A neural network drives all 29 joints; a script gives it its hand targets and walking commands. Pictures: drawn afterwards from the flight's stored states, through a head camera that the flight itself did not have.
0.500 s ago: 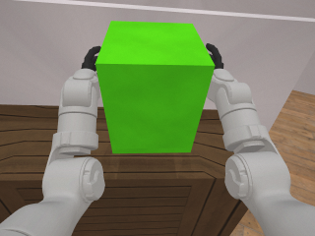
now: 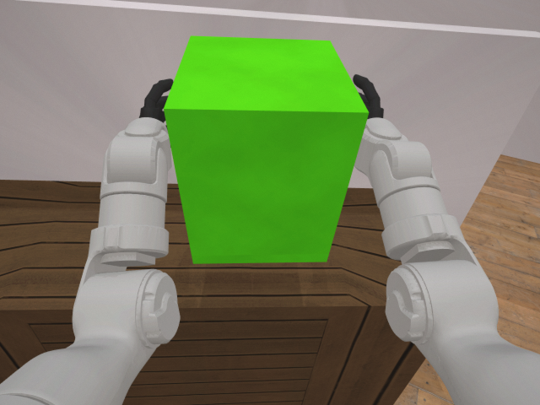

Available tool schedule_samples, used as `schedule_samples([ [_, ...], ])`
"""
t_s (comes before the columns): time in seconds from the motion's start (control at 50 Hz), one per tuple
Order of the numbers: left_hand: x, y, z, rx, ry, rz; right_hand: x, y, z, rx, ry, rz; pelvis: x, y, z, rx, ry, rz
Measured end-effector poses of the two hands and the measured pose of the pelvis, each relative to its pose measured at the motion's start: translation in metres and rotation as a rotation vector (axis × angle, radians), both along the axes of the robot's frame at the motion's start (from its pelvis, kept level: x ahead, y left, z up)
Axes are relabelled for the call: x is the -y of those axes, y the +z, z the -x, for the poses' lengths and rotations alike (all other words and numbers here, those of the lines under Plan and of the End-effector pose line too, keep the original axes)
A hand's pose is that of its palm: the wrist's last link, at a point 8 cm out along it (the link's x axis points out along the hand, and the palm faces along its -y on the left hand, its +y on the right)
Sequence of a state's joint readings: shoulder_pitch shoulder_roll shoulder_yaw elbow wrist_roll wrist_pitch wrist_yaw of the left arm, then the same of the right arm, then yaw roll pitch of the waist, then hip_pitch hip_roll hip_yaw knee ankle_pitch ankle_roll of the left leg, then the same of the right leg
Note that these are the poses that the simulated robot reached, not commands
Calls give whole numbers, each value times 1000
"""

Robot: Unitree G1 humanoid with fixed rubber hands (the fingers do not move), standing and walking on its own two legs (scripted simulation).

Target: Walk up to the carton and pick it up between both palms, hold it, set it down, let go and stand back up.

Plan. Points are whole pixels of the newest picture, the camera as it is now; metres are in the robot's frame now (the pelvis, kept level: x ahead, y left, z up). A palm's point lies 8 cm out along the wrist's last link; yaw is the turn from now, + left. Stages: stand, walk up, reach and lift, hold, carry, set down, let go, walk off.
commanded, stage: hold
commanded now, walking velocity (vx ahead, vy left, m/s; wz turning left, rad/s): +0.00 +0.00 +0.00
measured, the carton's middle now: (261, 153) +0.39 +0.02 +0.24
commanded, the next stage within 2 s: none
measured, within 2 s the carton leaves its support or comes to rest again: neither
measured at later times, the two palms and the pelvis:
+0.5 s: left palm (153, 131) +0.37 +0.17 +0.27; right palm (366, 129) +0.38 -0.12 +0.29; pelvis +0.00 +0.00 +0.00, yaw +0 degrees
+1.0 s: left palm (153, 131) +0.37 +0.17 +0.27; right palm (366, 129) +0.38 -0.12 +0.29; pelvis +0.00 +0.00 +0.00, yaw +0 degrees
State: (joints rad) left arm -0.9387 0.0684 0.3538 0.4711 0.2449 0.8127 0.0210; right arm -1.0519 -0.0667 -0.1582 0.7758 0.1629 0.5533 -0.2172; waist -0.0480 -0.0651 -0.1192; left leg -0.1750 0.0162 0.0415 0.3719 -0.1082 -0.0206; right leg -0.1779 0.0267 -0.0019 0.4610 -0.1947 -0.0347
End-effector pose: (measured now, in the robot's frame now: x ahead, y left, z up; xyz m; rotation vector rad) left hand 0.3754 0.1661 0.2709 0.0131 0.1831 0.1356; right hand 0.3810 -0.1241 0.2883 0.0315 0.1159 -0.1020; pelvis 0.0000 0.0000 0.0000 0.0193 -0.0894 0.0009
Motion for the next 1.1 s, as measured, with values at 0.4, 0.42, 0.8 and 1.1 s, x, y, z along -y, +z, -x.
schedule_samples([
  [0.4,0,1,0,3,1,0,0,1,0,2,0,0,0,0,0,0,0,0],
  [0.42,0,1,0,3,1,0,0,1,0,2,0,0,0,0,0,0,0,0],
  [0.8,0,1,1,3,1,0,0,1,1,1,1,1,0,0,0,0,1,0],
  [1.1,-1,1,1,3,1,1,-1,1,0,0,1,1,0,0,0,0,1,0],
])
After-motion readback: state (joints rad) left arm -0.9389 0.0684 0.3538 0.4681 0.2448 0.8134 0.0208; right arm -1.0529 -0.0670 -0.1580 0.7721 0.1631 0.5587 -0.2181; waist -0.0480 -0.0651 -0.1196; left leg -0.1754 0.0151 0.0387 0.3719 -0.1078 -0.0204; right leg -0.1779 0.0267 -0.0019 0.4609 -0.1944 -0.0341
